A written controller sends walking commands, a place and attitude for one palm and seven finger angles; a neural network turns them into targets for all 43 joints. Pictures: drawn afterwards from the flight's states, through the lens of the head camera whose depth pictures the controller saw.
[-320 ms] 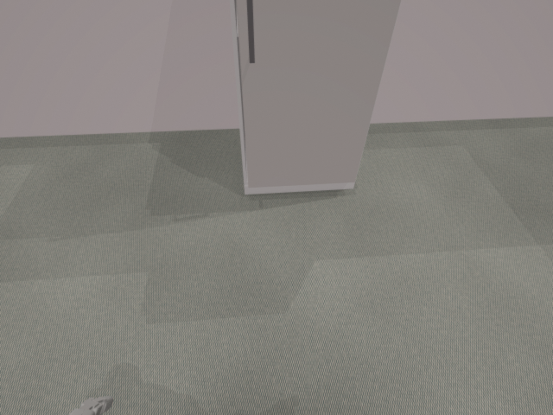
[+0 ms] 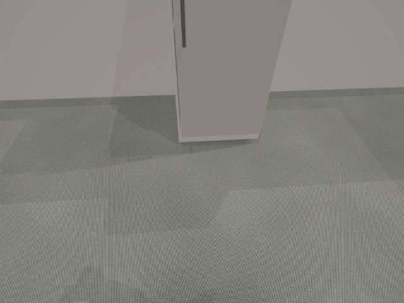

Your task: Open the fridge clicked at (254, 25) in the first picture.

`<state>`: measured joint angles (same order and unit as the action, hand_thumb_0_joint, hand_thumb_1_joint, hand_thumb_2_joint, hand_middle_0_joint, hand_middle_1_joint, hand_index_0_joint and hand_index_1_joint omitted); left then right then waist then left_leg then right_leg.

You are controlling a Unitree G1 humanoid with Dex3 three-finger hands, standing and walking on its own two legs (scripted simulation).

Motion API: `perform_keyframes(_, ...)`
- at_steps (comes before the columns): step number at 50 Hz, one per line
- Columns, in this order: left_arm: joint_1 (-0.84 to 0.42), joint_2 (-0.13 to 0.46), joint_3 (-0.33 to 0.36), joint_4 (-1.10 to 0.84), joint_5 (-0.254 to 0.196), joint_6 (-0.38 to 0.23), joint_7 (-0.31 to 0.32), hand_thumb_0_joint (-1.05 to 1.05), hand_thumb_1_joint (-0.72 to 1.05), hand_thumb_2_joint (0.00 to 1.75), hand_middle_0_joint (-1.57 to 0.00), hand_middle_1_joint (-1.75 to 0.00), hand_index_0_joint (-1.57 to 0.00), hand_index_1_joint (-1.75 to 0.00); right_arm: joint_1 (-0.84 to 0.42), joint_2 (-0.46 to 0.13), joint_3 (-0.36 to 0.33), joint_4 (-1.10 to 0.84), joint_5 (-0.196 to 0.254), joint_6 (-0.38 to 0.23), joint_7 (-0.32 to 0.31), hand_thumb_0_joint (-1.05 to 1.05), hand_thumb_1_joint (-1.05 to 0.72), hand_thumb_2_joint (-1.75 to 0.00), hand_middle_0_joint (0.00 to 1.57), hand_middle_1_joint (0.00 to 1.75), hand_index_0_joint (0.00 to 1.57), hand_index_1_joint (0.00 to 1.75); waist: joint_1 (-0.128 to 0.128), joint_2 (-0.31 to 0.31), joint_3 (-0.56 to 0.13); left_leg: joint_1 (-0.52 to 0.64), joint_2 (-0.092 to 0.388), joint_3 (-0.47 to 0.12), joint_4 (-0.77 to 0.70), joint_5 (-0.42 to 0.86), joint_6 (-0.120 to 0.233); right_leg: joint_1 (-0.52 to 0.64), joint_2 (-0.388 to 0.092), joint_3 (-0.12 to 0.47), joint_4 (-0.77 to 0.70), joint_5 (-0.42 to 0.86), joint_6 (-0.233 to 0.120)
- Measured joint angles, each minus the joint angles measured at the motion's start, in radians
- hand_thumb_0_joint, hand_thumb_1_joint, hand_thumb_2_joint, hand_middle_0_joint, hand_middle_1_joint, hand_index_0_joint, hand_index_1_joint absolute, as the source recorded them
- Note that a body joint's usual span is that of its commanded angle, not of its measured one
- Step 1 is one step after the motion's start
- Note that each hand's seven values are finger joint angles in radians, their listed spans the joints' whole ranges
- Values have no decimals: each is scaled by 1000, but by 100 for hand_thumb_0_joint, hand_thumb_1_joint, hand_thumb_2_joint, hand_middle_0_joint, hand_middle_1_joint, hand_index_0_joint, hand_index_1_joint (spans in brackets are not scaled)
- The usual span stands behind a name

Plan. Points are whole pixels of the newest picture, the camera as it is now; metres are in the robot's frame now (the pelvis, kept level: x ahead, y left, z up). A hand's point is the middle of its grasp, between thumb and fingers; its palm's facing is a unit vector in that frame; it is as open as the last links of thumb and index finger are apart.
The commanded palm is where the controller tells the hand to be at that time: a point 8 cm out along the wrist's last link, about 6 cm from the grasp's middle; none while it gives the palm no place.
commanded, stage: stand and wait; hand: left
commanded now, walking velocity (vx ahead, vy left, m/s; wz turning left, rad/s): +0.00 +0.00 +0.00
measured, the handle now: out of the picture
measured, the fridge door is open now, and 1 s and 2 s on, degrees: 0 0 0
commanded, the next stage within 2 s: look at it before walking up in 0.50 s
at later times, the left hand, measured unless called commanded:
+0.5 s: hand out of the picture +0.07 +0.24 -0.15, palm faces -0.03 -0.94 -0.34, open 7.4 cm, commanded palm none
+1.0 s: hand out of the picture +0.07 +0.23 -0.15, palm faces -0.03 -0.94 -0.33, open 7.4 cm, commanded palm none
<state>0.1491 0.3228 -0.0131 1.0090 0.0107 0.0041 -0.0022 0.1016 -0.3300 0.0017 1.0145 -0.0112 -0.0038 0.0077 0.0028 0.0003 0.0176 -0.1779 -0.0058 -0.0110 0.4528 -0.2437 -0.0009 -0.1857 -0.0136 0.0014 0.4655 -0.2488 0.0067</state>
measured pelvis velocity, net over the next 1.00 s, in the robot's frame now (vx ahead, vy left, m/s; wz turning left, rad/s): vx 0.00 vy -0.01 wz -0.01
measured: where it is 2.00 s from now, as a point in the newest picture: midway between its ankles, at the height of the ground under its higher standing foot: outside the picture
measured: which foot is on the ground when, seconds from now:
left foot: down 0.00-1.00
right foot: down 0.00-1.00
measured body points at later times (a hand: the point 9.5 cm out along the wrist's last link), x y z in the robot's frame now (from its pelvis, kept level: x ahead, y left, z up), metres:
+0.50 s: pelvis -0.01 -0.01 +0.00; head -0.01 -0.01 +0.45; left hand +0.07 +0.28 -0.13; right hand +0.06 -0.31 -0.13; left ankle +0.00 +0.12 -0.74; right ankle +0.00 -0.12 -0.74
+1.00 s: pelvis +0.00 -0.01 +0.00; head +0.00 -0.01 +0.45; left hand +0.07 +0.28 -0.13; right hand +0.07 -0.31 -0.13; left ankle +0.00 +0.12 -0.74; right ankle +0.00 -0.12 -0.74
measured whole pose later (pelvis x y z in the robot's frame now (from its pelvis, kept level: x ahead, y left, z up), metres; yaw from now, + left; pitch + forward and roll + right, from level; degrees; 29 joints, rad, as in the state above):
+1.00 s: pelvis +0.00 -0.01 +0.00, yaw -1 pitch -2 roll +0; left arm 0.15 0.33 -0.01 1.08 0.01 0.00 0.00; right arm 0.12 -0.34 0.00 1.11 0.00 -0.01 0.01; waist 0.00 0.00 0.03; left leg -0.15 0.02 -0.01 0.38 -0.20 -0.02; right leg -0.16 0.01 0.00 0.39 -0.20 -0.01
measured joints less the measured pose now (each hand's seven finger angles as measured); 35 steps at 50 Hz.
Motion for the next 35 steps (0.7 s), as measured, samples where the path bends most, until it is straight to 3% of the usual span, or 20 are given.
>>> perform_keyframes(35,-12,10,7,65,-1,-9,1,1,91,90,-20,-30,-20,-30,28,-6,0,94,5,-2,0,1,-90,-90,20,30,20,30,-9,3,4,22,21,0,-62,40,-18,19,20,0,-62,43,-16)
